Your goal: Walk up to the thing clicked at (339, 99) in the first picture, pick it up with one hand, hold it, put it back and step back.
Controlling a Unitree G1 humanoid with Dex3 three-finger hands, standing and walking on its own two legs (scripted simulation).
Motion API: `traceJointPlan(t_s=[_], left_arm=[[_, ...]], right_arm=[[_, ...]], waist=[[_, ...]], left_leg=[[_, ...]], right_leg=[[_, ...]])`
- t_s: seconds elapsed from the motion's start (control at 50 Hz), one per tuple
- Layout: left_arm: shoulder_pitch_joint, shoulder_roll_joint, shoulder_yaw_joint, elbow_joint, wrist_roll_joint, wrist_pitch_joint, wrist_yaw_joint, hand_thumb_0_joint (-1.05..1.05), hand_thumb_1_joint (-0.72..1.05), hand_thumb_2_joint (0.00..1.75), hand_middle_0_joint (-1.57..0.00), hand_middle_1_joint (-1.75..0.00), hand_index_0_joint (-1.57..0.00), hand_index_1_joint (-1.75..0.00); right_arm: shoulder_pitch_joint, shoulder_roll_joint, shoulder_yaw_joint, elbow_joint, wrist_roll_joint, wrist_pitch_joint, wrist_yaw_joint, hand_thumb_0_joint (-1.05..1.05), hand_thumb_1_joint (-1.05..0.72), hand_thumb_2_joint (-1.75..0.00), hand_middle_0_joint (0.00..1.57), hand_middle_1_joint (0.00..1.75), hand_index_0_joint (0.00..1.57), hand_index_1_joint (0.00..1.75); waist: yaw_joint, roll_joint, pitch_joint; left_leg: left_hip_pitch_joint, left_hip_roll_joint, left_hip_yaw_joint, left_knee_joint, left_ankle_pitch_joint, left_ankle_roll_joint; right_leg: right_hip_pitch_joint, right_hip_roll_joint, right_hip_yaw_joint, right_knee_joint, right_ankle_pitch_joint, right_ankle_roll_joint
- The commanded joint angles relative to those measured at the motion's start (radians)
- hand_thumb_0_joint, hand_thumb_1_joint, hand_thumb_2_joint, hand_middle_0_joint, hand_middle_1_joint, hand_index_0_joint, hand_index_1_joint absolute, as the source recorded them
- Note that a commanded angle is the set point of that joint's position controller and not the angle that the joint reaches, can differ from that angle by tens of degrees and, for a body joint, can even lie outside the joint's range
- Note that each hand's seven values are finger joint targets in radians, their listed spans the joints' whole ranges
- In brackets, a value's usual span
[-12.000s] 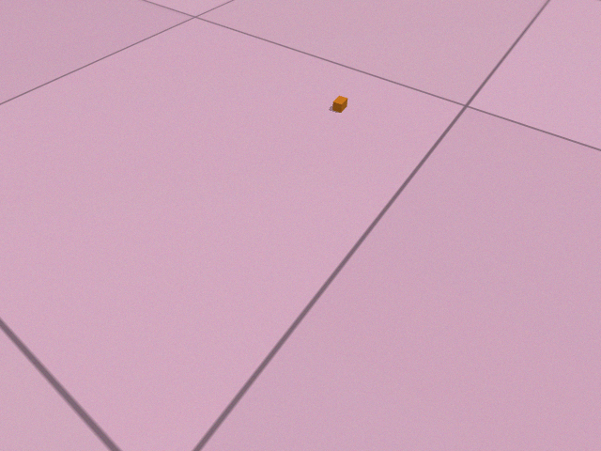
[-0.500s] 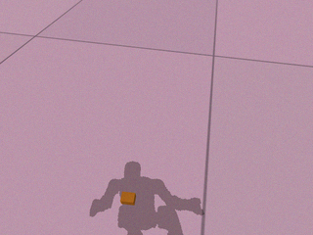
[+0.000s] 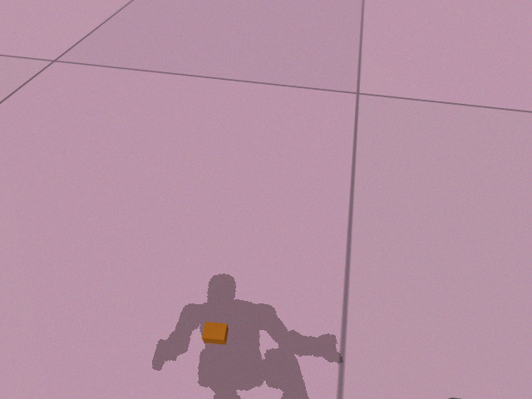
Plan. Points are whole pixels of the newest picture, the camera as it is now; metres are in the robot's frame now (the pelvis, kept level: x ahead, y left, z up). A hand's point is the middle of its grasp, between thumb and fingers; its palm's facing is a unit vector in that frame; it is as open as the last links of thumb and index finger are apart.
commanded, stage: stand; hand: left
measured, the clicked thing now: (215, 333) +0.45 +0.23 -0.75
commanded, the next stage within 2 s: walk up in 0.84 s
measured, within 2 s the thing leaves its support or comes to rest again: neither
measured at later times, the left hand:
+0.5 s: hand out of the picture +0.05 +0.24 -0.15, palm faces -0.04 -0.94 -0.34, open 7.4 cm
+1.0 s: hand out of the picture +0.06 +0.25 -0.16, palm faces -0.01 -0.93 -0.37, open 7.4 cm
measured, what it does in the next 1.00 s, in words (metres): stands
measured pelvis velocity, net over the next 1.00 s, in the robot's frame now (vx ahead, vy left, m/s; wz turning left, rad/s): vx -0.04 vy -0.01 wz -0.03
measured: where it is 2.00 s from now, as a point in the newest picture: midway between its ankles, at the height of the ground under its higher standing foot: outside the picture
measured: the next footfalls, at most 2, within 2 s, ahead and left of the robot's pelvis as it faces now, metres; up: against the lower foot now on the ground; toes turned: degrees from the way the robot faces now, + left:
left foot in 1.16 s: -0.06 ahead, +0.15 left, +0.00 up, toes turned -1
right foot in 1.62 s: -0.15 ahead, -0.07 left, +0.00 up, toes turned -5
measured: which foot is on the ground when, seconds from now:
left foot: down 0.00-0.94, up 0.96-1.00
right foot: down 0.00-1.00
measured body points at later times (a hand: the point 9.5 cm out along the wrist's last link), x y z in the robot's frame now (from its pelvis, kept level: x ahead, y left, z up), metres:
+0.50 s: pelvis -0.02 -0.01 +0.00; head -0.01 -0.01 +0.45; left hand +0.06 +0.29 -0.13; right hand +0.04 -0.31 -0.13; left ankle -0.02 +0.12 -0.75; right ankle -0.01 -0.12 -0.75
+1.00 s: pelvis -0.04 -0.01 -0.01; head +0.01 -0.01 +0.44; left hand +0.06 +0.30 -0.14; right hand +0.04 -0.33 -0.14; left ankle -0.03 +0.11 -0.73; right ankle -0.01 -0.12 -0.75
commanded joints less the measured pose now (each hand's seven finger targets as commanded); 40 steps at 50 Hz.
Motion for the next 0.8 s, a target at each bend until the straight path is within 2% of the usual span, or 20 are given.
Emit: traceJointPlan(t_s=[0.0,0.16,0.22,0.26,0.5,0.58,0.7,0.78], left_arm=[[-0.029,0.206,0.035,-0.038,-0.001,-0.028,0.010,0.00,0.90,0.90,-0.20,-0.30,-0.20,-0.30],[-0.046,0.210,0.029,-0.018,0.002,-0.031,0.009,0.00,0.90,0.90,-0.20,-0.30,-0.20,-0.30],[-0.044,0.209,0.027,-0.014,0.005,-0.031,0.007,0.00,0.90,0.90,-0.20,-0.30,-0.20,-0.30],[-0.044,0.203,0.025,-0.013,0.004,-0.032,0.007,0.00,0.90,0.90,-0.20,-0.30,-0.20,-0.30],[-0.040,0.214,0.024,-0.003,0.001,-0.035,0.005,0.00,0.90,0.90,-0.20,-0.30,-0.20,-0.30],[-0.036,0.216,0.024,0.000,0.001,-0.034,0.004,0.00,0.90,0.90,-0.20,-0.30,-0.20,-0.30],[-0.034,0.216,0.022,-0.003,0.002,-0.033,0.005,0.00,0.90,0.90,-0.20,-0.30,-0.20,-0.30],[-0.033,0.219,0.022,-0.002,0.001,-0.034,0.005,0.00,0.90,0.90,-0.20,-0.30,-0.20,-0.30]], right_arm=[[-0.040,-0.216,-0.034,-0.044,0.006,-0.024,-0.018,0.00,-0.90,-0.90,0.20,0.30,0.20,0.30],[-0.042,-0.213,-0.030,-0.018,0.002,-0.026,-0.015,0.00,-0.90,-0.90,0.20,0.30,0.20,0.30],[-0.042,-0.216,-0.031,-0.010,-0.001,-0.026,-0.014,0.00,-0.90,-0.90,0.20,0.30,0.20,0.30],[-0.042,-0.214,-0.030,-0.007,0.000,-0.028,-0.012,0.00,-0.90,-0.90,0.20,0.30,0.20,0.30],[-0.017,-0.209,-0.025,0.010,-0.002,-0.027,-0.008,0.00,-0.90,-0.90,0.20,0.30,0.20,0.30],[-0.008,-0.212,-0.025,0.014,-0.001,-0.026,-0.010,0.00,-0.90,-0.90,0.20,0.30,0.20,0.30],[-0.008,-0.209,-0.022,0.013,-0.001,-0.025,-0.008,0.00,-0.90,-0.90,0.20,0.30,0.20,0.30],[0.000,-0.211,-0.022,0.013,-0.001,-0.026,-0.010,0.00,-0.90,-0.90,0.20,0.30,0.20,0.30]], waist=[[-0.002,0.033,-0.112],[-0.005,0.013,-0.102],[-0.004,0.017,-0.086],[-0.002,0.019,-0.087],[-0.006,0.005,-0.080],[-0.009,0.011,-0.081],[-0.006,0.010,-0.077],[-0.010,0.010,-0.094]], left_leg=[[-0.022,0.135,-0.093,-0.083,0.292,0.012],[-0.027,0.140,-0.090,-0.106,0.240,0.007],[-0.041,0.137,-0.088,-0.118,0.173,0.005],[-0.042,0.140,-0.092,-0.122,0.188,0.004],[-0.051,0.139,-0.086,-0.128,0.128,0.003],[-0.054,0.136,-0.083,-0.118,0.130,0.003],[-0.055,0.138,-0.083,-0.116,0.114,0.000],[-0.044,0.141,-0.078,-0.107,0.132,0.000]], right_leg=[[0.075,-0.107,0.107,-0.059,0.192,-0.033],[0.057,-0.112,0.120,-0.083,0.161,-0.034],[0.037,-0.111,0.126,-0.098,0.107,-0.034],[0.038,-0.110,0.125,-0.095,0.116,-0.036],[0.017,-0.110,0.140,-0.107,0.074,-0.037],[0.011,-0.109,0.146,-0.111,0.095,-0.038],[-0.010,-0.104,0.147,-0.114,0.053,-0.038],[0.004,-0.109,0.155,-0.108,0.088,-0.041]])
